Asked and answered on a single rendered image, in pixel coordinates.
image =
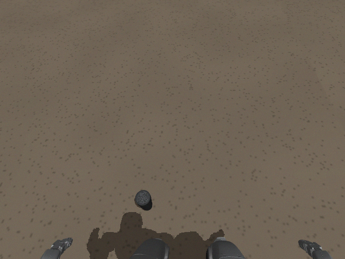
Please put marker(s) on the right robot hand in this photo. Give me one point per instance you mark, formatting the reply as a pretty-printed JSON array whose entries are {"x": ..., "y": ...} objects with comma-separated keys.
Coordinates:
[{"x": 314, "y": 250}]

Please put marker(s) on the cup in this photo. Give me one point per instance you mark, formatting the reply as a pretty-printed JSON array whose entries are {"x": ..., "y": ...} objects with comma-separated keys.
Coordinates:
[{"x": 143, "y": 199}]

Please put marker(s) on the left robot hand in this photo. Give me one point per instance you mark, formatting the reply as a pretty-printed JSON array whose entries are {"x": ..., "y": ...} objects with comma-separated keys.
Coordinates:
[{"x": 57, "y": 249}]

